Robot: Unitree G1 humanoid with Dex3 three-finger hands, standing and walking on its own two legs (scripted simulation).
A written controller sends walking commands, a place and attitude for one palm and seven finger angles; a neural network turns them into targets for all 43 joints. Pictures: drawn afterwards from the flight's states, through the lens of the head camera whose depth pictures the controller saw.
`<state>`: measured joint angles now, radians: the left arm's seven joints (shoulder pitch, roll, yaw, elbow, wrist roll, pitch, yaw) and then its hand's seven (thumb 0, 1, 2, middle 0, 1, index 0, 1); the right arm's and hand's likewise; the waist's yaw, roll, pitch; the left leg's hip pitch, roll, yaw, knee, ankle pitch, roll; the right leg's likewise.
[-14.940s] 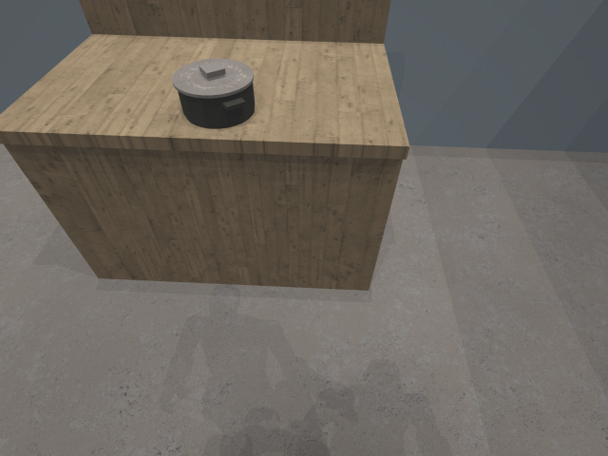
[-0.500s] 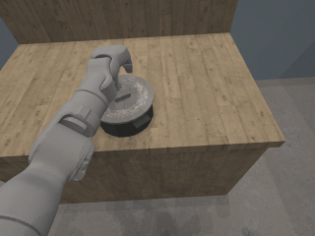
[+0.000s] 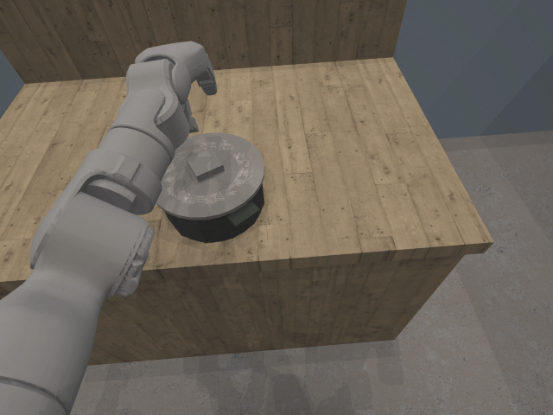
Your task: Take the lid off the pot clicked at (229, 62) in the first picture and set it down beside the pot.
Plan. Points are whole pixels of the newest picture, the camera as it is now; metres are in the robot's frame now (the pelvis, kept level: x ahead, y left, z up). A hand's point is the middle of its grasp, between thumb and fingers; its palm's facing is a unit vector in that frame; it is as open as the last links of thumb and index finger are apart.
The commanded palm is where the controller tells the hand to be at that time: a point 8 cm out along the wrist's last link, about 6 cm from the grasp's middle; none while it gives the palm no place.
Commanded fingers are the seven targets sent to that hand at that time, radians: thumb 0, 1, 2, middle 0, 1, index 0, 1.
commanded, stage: raise the empty hand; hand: left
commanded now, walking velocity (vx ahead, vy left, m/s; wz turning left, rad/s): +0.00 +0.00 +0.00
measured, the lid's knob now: (205, 164) +0.52 +0.10 +0.05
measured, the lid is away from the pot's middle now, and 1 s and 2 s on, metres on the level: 0.00 0.00 0.00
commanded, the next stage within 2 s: draw the hand back to the body in 0.20 s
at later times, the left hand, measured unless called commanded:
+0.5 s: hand (173, 99) +0.48 +0.10 +0.22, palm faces -0.26 -0.07 -0.96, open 10.0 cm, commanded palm +0.45 +0.12 +0.27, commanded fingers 0.00 -0.16 1.16 -0.74 -0.19 -0.75 -0.20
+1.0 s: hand (179, 128) +0.40 +0.08 +0.23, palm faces -0.07 -0.94 -0.35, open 10.0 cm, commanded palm +0.36 +0.16 +0.25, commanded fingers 0.00 0.00 1.12 -0.66 -0.21 -0.67 -0.22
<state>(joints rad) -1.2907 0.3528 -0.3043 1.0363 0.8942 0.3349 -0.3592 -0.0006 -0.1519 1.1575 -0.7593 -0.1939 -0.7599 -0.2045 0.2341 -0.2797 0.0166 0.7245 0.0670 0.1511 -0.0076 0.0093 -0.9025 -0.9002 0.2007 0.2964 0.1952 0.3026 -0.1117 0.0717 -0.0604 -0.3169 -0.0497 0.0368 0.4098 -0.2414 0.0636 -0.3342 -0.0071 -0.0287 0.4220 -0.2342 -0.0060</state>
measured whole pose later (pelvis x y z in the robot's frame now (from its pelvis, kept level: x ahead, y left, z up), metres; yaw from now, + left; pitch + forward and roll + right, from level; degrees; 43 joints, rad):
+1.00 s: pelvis -0.01 -0.01 +0.00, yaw -1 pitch -1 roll +0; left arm -0.66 0.29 -0.02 0.29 0.05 -0.04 -0.06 0.00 -0.14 1.15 -0.76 -0.20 -0.76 -0.21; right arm 0.15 -0.17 0.08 0.59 0.05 0.09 -0.02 0.01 -0.90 -0.90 0.20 0.30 0.20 0.30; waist -0.01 -0.01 0.03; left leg -0.13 -0.04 0.05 0.39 -0.25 0.05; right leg -0.16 0.01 -0.02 0.41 -0.24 -0.02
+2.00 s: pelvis -0.01 -0.02 +0.00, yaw -1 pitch -4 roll -1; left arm 0.21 0.33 0.20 -0.34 -0.09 -0.10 0.07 0.01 0.87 0.90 -0.22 -0.30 -0.21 -0.30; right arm 0.16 -0.23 0.03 0.63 0.02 -0.01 -0.03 0.01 -0.90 -0.90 0.20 0.30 0.20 0.30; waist 0.03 0.07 0.03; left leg -0.08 0.00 0.03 0.41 -0.26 0.02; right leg -0.07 0.05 -0.03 0.37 -0.22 -0.04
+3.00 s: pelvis -0.01 +0.01 +0.00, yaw +1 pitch -2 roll -1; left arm 0.32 0.17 0.02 0.89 0.01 0.04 0.04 -0.01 1.00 0.90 -0.21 -0.30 -0.20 -0.30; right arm 0.31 -0.17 -0.03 0.90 -0.03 0.02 -0.03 0.01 -0.90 -0.90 0.20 0.30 0.19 0.30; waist -0.02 -0.04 0.05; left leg -0.16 -0.05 0.02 0.49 -0.30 0.06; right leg -0.15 0.00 -0.04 0.46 -0.27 0.00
